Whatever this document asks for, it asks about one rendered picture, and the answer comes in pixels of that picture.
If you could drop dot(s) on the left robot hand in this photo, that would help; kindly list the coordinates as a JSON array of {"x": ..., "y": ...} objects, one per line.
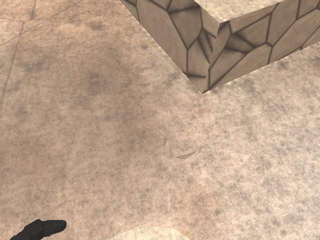
[{"x": 39, "y": 229}]

